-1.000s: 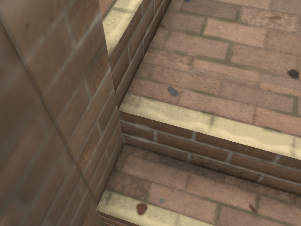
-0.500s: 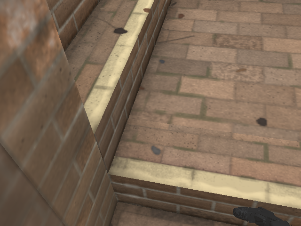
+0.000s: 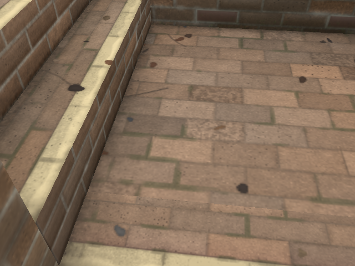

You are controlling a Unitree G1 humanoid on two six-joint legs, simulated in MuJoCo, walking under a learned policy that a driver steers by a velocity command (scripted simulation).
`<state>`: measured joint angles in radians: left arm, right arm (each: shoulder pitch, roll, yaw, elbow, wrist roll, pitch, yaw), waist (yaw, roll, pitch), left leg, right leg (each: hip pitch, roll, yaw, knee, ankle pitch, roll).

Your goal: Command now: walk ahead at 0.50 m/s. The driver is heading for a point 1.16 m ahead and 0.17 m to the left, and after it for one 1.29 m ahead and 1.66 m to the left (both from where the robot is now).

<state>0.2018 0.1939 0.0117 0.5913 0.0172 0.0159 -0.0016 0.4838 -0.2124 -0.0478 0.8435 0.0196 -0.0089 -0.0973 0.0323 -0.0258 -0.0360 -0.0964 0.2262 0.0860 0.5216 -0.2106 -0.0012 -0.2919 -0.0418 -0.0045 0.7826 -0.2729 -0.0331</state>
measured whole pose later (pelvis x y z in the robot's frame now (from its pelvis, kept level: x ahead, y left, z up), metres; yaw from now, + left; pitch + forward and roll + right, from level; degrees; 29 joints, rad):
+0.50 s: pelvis +0.14 -0.11 +0.12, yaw +1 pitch +3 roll +6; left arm 0.51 0.12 -0.01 1.07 -0.02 -0.11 0.01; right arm 0.05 -0.18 0.04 0.77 -0.05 0.00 0.01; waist -0.01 0.04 -0.12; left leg -0.64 -0.10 0.19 1.09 -0.53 0.19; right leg -0.48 0.08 0.10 1.41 -0.02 -0.06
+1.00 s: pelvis +0.36 -0.25 +0.32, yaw +18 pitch +0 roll +1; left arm 0.25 0.18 0.00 0.97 0.04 -0.04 0.01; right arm 0.30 -0.22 -0.06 0.83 0.01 0.00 0.03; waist -0.01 0.04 -0.10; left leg -0.74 -0.03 -0.05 1.76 -0.01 0.14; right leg -0.60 -0.18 -0.16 1.22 -0.61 0.01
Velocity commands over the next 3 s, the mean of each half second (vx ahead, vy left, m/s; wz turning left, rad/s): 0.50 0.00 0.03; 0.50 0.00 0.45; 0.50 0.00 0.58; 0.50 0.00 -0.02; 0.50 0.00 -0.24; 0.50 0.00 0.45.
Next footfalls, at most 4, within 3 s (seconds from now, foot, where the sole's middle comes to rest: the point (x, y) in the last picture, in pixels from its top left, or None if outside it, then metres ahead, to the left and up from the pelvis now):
0.02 right None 0.00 -0.12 -0.77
0.40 left None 0.22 -0.03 -0.57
0.82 right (329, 251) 0.46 -0.35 -0.36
1.42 left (196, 194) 0.63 0.00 -0.36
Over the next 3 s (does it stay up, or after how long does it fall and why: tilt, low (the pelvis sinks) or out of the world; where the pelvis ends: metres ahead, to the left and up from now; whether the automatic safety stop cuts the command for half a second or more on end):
stays up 1.28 0.32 0.63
